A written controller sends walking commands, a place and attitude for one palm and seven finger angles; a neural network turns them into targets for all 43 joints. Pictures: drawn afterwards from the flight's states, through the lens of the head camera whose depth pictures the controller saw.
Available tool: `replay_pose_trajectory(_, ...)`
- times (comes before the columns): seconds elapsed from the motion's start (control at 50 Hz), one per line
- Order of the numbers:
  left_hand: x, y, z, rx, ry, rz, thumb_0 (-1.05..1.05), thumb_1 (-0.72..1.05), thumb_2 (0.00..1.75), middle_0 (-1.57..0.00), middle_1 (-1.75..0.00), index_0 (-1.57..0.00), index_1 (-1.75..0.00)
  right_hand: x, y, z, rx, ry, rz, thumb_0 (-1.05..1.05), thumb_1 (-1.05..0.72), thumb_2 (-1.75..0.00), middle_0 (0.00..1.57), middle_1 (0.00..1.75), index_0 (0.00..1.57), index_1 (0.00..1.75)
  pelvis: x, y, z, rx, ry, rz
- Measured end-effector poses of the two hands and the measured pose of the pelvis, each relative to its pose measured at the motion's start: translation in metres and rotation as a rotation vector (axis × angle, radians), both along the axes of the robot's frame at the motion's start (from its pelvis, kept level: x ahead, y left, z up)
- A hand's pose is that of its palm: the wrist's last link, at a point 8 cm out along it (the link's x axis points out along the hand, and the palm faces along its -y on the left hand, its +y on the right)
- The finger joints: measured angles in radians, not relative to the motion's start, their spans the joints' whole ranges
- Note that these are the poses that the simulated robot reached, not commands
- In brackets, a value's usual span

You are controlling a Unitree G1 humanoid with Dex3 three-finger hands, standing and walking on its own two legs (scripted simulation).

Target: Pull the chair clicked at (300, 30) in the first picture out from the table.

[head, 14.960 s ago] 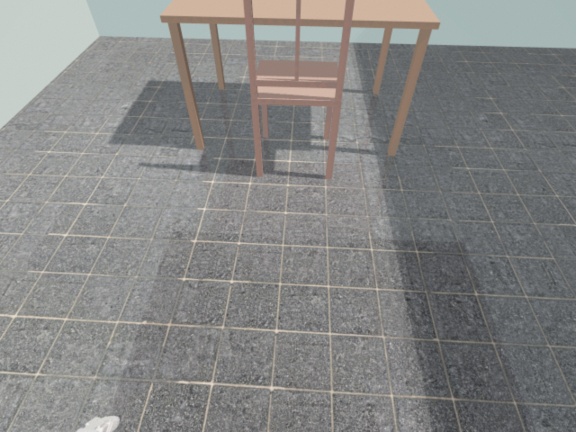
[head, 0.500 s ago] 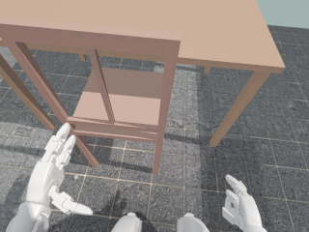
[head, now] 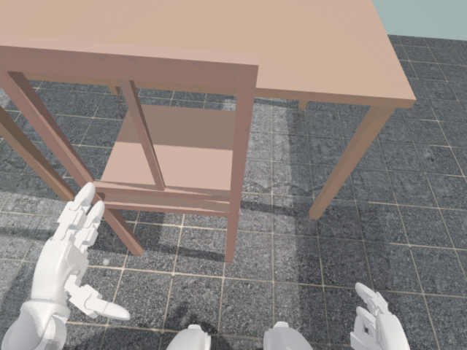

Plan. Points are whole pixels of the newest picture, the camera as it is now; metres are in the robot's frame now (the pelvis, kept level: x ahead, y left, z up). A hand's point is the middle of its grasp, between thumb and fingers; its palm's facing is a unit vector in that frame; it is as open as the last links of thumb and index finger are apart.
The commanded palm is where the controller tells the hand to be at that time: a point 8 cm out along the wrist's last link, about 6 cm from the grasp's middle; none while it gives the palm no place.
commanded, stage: raise the hand toward the chair's back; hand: left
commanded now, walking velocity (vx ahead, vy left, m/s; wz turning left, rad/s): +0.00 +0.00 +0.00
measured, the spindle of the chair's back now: (147, 145) +0.49 +0.20 +0.02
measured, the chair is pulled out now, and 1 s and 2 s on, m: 0.00 0.00 0.00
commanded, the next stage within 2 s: aim the fingers beside a spindle in 0.20 s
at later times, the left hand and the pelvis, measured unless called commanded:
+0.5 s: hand (114, 261) +0.25 +0.19 +0.03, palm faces -0.02 -1.00 -0.04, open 16.9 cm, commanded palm +0.23 +0.25 +0.03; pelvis +0.00 -0.01 +0.00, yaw +1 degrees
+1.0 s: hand (130, 243) +0.28 +0.18 +0.01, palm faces -0.02 -1.00 -0.05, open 16.9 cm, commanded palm +0.27 +0.24 +0.02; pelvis -0.01 -0.01 -0.02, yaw +0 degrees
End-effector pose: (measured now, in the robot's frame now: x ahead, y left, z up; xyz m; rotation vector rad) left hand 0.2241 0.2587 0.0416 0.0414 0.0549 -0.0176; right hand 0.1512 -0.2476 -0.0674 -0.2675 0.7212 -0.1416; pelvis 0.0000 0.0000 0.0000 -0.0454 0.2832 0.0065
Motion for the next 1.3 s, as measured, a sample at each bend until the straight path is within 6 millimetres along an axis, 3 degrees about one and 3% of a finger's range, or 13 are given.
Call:
replay_pose_trajectory(0.44, -0.002, -0.009, 0.001, 0.005, -0.014, 0.002, -0.01, -0.5, 0.3, -0.06, -0.08, -0.07, -0.08, 0.015, 0.006, -0.005, 0.031, -0.031, 0.036, 0.01, -0.9, -0.9, 0.2, 0.3, 0.21, 0.3, 0.0, -0.006, -0.002, 0.004, 0.003, 0.008)
replay_pose_trajectory(0.68, 0.022, -0.02, -0.009, 0.003, -0.024, -0.019, -0.01, -0.5, 0.3, -0.06, -0.08, -0.07, -0.08, 0.005, -0.002, -0.016, 0.02, 0.014, 0.017, 0.01, -0.9, -0.9, 0.2, 0.3, 0.21, 0.29, -0.002, -0.008, -0.009, 0.009, 0.026, 0.0)
replay_pose_trajectory(0.94, 0.033, -0.02, -0.02, 0.008, -0.027, -0.005, -0.01, -0.5, 0.3, -0.06, -0.08, -0.07, -0.08, -0.006, -0.007, -0.028, 0.02, 0.061, 0.007, 0.01, -0.9, -0.9, 0.2, 0.3, 0.21, 0.29, -0.005, -0.01, -0.014, 0.013, 0.045, -0.003)
replay_pose_trajectory(1.3, 0.069, -0.022, -0.037, -0.009, -0.026, -0.02, -0.01, -0.5, 0.3, -0.06, -0.08, -0.07, -0.08, -0.013, -0.008, -0.042, 0.013, 0.109, -0.001, 0.01, -0.9, -0.9, 0.2, 0.3, 0.21, 0.29, -0.009, -0.008, -0.024, 0.013, 0.082, -0.011)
